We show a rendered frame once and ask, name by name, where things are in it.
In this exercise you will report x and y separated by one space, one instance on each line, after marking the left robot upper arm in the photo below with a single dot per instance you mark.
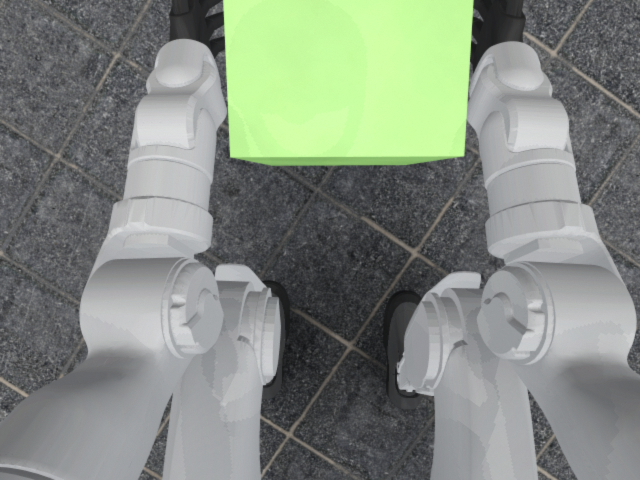
143 321

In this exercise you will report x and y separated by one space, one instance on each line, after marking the robot left shin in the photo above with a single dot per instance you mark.
239 272

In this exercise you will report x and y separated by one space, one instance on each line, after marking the robot left hand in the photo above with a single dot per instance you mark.
188 21

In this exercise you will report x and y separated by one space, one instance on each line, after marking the carton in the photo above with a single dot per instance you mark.
347 82

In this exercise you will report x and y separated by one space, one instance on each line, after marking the robot left forearm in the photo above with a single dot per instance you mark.
164 211

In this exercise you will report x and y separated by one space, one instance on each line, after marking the robot right hand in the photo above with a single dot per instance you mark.
504 21

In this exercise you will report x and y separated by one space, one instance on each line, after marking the robot left foot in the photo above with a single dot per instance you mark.
277 290

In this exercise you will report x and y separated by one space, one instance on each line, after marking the robot right forearm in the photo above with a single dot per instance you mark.
528 165

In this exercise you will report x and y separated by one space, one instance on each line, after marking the right robot upper arm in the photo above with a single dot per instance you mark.
566 330

